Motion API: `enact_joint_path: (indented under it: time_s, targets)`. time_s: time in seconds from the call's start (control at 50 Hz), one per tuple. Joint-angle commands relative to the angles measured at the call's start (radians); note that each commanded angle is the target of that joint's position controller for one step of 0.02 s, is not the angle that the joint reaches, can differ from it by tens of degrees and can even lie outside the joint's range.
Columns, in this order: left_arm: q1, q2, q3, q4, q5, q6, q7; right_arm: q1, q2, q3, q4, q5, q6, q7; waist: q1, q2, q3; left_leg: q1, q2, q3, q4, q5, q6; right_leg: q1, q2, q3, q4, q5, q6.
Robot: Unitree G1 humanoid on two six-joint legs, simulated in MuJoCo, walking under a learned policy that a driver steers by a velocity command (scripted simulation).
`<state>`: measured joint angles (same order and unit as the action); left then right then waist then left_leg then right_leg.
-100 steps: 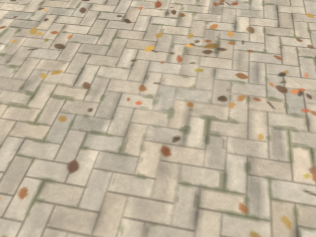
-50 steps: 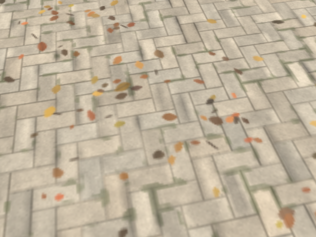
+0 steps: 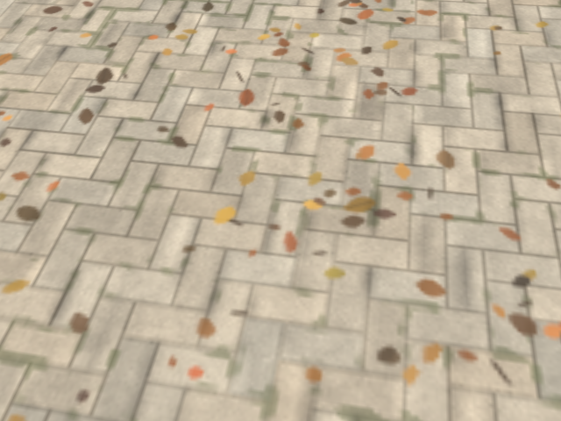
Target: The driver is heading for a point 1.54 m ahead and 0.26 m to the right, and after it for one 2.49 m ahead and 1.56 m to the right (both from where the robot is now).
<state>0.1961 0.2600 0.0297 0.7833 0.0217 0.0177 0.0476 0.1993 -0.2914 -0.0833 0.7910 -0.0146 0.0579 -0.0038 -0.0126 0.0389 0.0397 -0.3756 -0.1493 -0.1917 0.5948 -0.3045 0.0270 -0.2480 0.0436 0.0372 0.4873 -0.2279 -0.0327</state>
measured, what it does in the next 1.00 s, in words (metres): steps on the spot, turning right: left foot, then right foot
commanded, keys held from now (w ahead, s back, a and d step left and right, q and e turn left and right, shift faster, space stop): no key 0.10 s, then e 0.62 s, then no key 0.12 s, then q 0.16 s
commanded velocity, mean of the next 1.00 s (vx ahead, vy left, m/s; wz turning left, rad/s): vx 0.00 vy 0.00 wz -0.23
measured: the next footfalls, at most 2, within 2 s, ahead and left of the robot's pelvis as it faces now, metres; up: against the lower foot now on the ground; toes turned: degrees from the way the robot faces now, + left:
left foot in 0.30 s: -0.01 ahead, +0.11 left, +0.00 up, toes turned -6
right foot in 0.64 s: -0.02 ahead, -0.12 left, +0.00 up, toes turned -14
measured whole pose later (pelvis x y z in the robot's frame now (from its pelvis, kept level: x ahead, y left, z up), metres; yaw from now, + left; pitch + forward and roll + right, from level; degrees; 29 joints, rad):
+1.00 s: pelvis -0.04 -0.05 +0.01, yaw -18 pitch -2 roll +0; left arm 0.18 0.23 0.01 0.83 0.03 0.02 0.02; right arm 0.22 -0.28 -0.04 0.90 -0.01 0.07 -0.01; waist -0.01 0.04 0.06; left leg -0.33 0.02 -0.03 0.75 -0.37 -0.02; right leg -0.16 0.10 0.03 0.37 -0.18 -0.09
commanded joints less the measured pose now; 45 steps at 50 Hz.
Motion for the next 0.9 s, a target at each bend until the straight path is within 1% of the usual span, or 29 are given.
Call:
enact_joint_path:
  time_s: [0.02, 0.04, 0.06, 0.08, 0.14, 0.18, 0.22, 0.26, 0.28, 0.3, 0.32, 0.34, 0.36, 0.38, 0.4, 0.44, 0.46, 0.52, 0.58, 0.62, 0.64, 0.66, 0.68, 0.7, 0.72, 0.74, 0.78, 0.84, 0.9]
  targets:
    - [-0.02, 0.158, 0.032, -0.069, 0.011, -0.019, -0.007, 0.041, -0.119, -0.028, -0.048, -0.011, -0.015, -0.009, -0.022, -0.152, -0.022, -0.04, 0.016, 0.014, 0.353, -0.219, -0.01, -0.046, -0.381, 0.401, -0.281, 0.104, -0.217]
    - [-0.067, 0.116, 0.021, -0.07, 0.002, -0.022, -0.011, 0.06, -0.109, -0.027, -0.026, -0.008, -0.013, -0.004, -0.048, -0.125, 0.002, -0.028, 0.028, 0.018, 0.401, -0.156, -0.016, -0.055, -0.311, 0.297, -0.262, 0.144, -0.187]
    - [-0.089, 0.107, 0.018, -0.075, 0.001, -0.025, -0.011, 0.072, -0.101, -0.025, -0.014, -0.009, -0.009, -0.001, -0.053, -0.155, -0.009, -0.035, 0.025, 0.029, 0.425, -0.118, -0.025, -0.017, -0.256, 0.226, -0.244, 0.195, -0.156]
    - [-0.078, 0.103, 0.015, -0.072, -0.001, -0.028, -0.008, 0.082, -0.093, -0.021, -0.003, -0.011, -0.006, 0.003, -0.045, -0.186, -0.021, -0.046, 0.024, 0.039, 0.429, -0.113, -0.036, 0.032, -0.233, 0.187, -0.221, 0.295, -0.15]
    - [0.006, 0.075, 0.0, -0.024, -0.005, -0.036, -0.012, 0.032, -0.035, 0.01, 0.009, -0.002, -0.002, -0.001, -0.003, -0.175, -0.058, 0.009, 0.067, 0.071, 0.219, -0.127, -0.069, 0.14, -0.213, 0.157, -0.178, 0.434, -0.148]
    - [0.045, 0.114, 0.009, 0.004, -0.005, -0.03, -0.018, -0.014, -0.027, 0.022, 0.014, 0.004, 0.0, -0.015, 0.031, -0.219, -0.057, 0.071, 0.085, 0.154, 0.046, -0.16, -0.073, 0.175, -0.199, 0.188, -0.152, 0.44, -0.148]
    - [0.083, 0.176, 0.034, 0.024, -0.003, -0.017, -0.027, -0.018, -0.059, 0.017, 0.02, 0.018, -0.002, -0.033, 0.044, -0.246, -0.045, 0.078, 0.065, 0.174, -0.058, -0.134, -0.059, 0.206, -0.207, 0.252, -0.116, 0.52, -0.154]
    - [0.069, 0.192, 0.047, 0.029, -0.013, -0.009, -0.032, 0.032, -0.064, 0.017, 0.043, 0.025, -0.015, -0.045, 0.014, -0.222, -0.061, 0.148, 0.074, 0.176, -0.201, -0.001, -0.039, 0.202, -0.208, 0.284, -0.08, 0.593, -0.136]
    - [0.05, 0.187, 0.05, 0.025, -0.017, -0.008, -0.034, 0.058, -0.069, 0.016, 0.054, 0.021, -0.024, -0.051, -0.001, -0.201, -0.078, 0.226, 0.094, 0.163, -0.275, 0.092, -0.027, 0.158, -0.2, 0.291, -0.063, 0.576, -0.114]
    - [0.038, 0.167, 0.047, 0.017, -0.021, -0.01, -0.036, 0.067, -0.091, 0.011, 0.055, 0.012, -0.034, -0.056, 0.001, -0.167, -0.107, 0.329, 0.143, 0.13, -0.279, 0.137, -0.01, 0.07, -0.182, 0.285, -0.046, 0.487, -0.085]
    - [0.02, 0.126, 0.039, -0.002, -0.027, -0.013, -0.039, 0.079, -0.131, 0.005, 0.048, -0.005, -0.043, -0.061, -0.004, -0.075, -0.128, 0.417, 0.257, 0.04, -0.283, 0.188, 0.024, -0.044, -0.133, 0.243, 0.026, 0.319, -0.053]
    - [0.003, 0.081, 0.031, -0.021, -0.041, -0.01, -0.038, 0.03, -0.195, -0.013, 0.055, -0.001, -0.035, -0.056, 0.018, 0.141, -0.062, 0.376, 0.373, -0.052, -0.277, 0.401, 0.11, -0.162, 0.009, 0.081, 0.113, 0.024, -0.024]
    - [0.011, 0.114, 0.041, -0.006, -0.022, 0.001, -0.029, 0.015, -0.155, -0.006, 0.038, -0.003, -0.036, -0.051, -0.013, 0.181, -0.06, 0.344, 0.489, -0.106, -0.294, 0.518, 0.204, -0.189, 0.034, 0.003, 0.305, -0.278, -0.015]
    - [0.012, 0.136, 0.056, 0.005, -0.011, 0.013, -0.028, 0.007, -0.115, 0.005, 0.029, -0.005, -0.04, -0.047, -0.012, 0.13, -0.026, 0.299, 0.511, -0.09, -0.304, 0.597, 0.249, -0.22, 0.02, -0.007, 0.486, -0.363, -0.01]
    - [0.032, 0.136, 0.063, 0.018, -0.008, 0.023, -0.033, -0.023, -0.091, 0.014, 0.018, -0.007, -0.038, -0.049, 0.014, 0.067, -0.008, 0.262, 0.481, -0.029, -0.297, 0.612, 0.242, -0.218, 0.0, 0.002, 0.569, -0.343, 0.001]
    - [0.036, 0.11, 0.06, 0.014, -0.005, 0.038, -0.049, -0.05, -0.092, 0.018, 0.016, -0.012, -0.039, -0.054, 0.036, 0.094, 0.017, 0.267, 0.411, 0.073, -0.282, 0.588, 0.186, -0.232, -0.023, -0.001, 0.537, -0.271, 0.02]
    - [0.033, 0.103, 0.057, 0.015, -0.005, 0.041, -0.058, -0.047, -0.102, 0.016, 0.015, -0.013, -0.039, -0.054, 0.026, 0.114, 0.015, 0.289, 0.388, 0.102, -0.27, 0.581, 0.173, -0.235, -0.021, -0.02, 0.502, -0.254, 0.034]
    - [-0.014, 0.088, 0.048, -0.015, -0.012, 0.045, -0.078, -0.019, -0.13, 0.008, 0.02, -0.011, -0.038, -0.044, -0.009, 0.131, -0.008, 0.313, 0.397, 0.137, -0.233, 0.582, 0.165, -0.168, -0.031, -0.06, 0.342, -0.239, 0.042]
    - [-0.015, 0.1, 0.049, -0.038, -0.02, 0.046, -0.082, -0.015, -0.17, -0.006, 0.022, -0.012, -0.036, -0.03, -0.015, 0.142, -0.034, 0.308, 0.424, 0.144, -0.178, 0.587, 0.153, -0.083, -0.022, -0.102, 0.214, -0.224, 0.02]
    - [0.035, 0.098, 0.052, -0.03, -0.013, 0.037, -0.077, -0.037, -0.175, -0.01, 0.019, -0.003, -0.034, -0.025, 0.027, 0.104, -0.046, 0.247, 0.407, 0.189, -0.075, 0.491, 0.104, 0.032, 0.001, -0.13, 0.033, -0.078, -0.001]
    - [0.058, 0.124, 0.059, -0.026, -0.003, 0.023, -0.068, -0.007, -0.164, -0.01, 0.028, -0.007, -0.036, -0.021, 0.045, 0.012, -0.059, 0.171, 0.37, 0.235, 0.047, 0.334, 0.047, 0.126, -0.013, -0.048, -0.094, 0.049, -0.018]
    - [0.087, 0.251, 0.085, -0.04, 0.006, 0.005, -0.057, 0.024, -0.102, 0.004, -0.003, -0.017, -0.033, -0.015, 0.03, -0.268, -0.079, -0.042, 0.255, 0.328, 0.32, -0.093, -0.03, 0.248, -0.272, 0.32, -0.186, 0.323, -0.081]
    - [0.166, 0.331, 0.106, -0.028, -0.015, 0.003, -0.067, -0.065, -0.072, 0.018, -0.054, -0.01, -0.014, -0.034, 0.084, -0.316, -0.106, -0.146, 0.114, 0.229, 0.469, -0.391, -0.042, 0.186, -0.437, 0.53, -0.191, 0.555, -0.262]
    - [0.182, 0.281, 0.096, -0.015, -0.023, 0.002, -0.069, -0.062, -0.099, 0.012, -0.042, -0.011, -0.004, -0.035, 0.065, -0.141, -0.073, -0.162, 0.157, 0.162, 0.572, -0.349, -0.04, 0.195, -0.403, 0.438, -0.146, 0.632, -0.292]
    - [0.122, 0.261, 0.094, -0.027, -0.021, 0.008, -0.059, -0.064, -0.083, 0.018, -0.043, 0.0, -0.007, -0.035, 0.055, -0.174, -0.044, -0.18, 0.162, 0.154, 0.581, -0.275, -0.036, 0.133, -0.368, 0.413, -0.176, 0.432, -0.286]
    - [0.037, 0.199, 0.076, -0.045, -0.014, 0.016, -0.052, -0.071, -0.108, 0.011, -0.027, 0.005, -0.014, -0.03, 0.025, -0.12, 0.001, -0.174, 0.196, 0.136, 0.528, -0.17, -0.035, 0.104, -0.283, 0.334, -0.207, 0.274, -0.226]
    - [-0.014, 0.151, 0.057, -0.058, -0.013, 0.019, -0.043, -0.028, -0.122, 0.006, 0.002, -0.012, -0.017, -0.015, 0.007, -0.149, -0.033, -0.121, 0.183, 0.163, 0.504, -0.087, -0.038, 0.116, -0.215, 0.258, -0.208, 0.325, -0.181]
    - [0.023, 0.152, 0.052, -0.04, -0.015, 0.003, -0.042, -0.006, -0.087, 0.013, 0.012, -0.006, -0.008, -0.005, 0.011, -0.115, -0.065, -0.099, 0.172, 0.168, 0.448, -0.053, -0.05, 0.155, -0.211, 0.224, -0.206, 0.365, -0.178]
    - [0.019, 0.103, 0.023, -0.021, -0.001, -0.005, -0.03, 0.001, -0.064, 0.024, 0.036, -0.004, 0.002, -0.006, 0.02, -0.137, -0.057, -0.036, 0.18, 0.165, 0.296, -0.047, -0.057, 0.141, -0.212, 0.193, -0.242, 0.243, -0.17]
Over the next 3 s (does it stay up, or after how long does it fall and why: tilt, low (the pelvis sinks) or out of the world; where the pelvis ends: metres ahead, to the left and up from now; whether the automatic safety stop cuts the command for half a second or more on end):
stays up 0.40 -0.18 0.00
